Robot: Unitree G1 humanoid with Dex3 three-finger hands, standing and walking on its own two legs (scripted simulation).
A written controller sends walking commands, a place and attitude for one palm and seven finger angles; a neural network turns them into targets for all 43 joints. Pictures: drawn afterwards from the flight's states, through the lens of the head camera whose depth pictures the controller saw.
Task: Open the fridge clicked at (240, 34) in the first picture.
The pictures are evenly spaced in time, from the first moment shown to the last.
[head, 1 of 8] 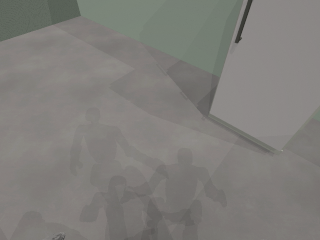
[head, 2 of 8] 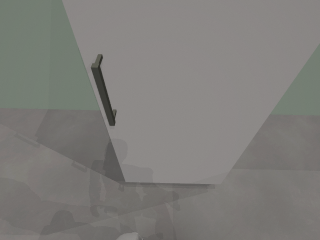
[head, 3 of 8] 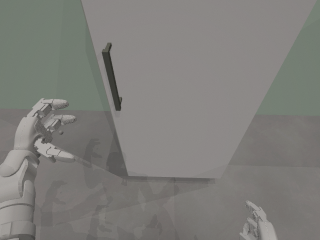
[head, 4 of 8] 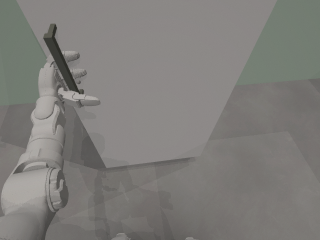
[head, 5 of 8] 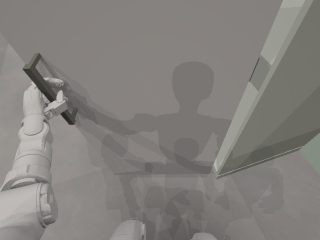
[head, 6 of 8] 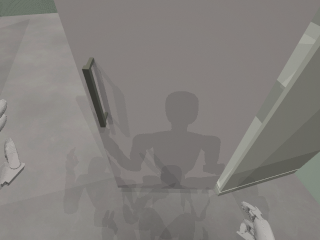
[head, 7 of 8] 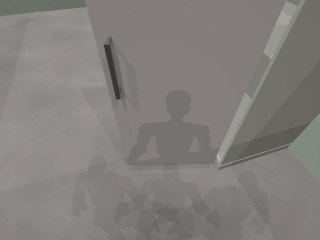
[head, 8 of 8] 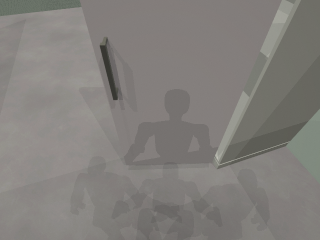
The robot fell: no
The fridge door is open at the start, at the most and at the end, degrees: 0 76 73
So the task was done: yes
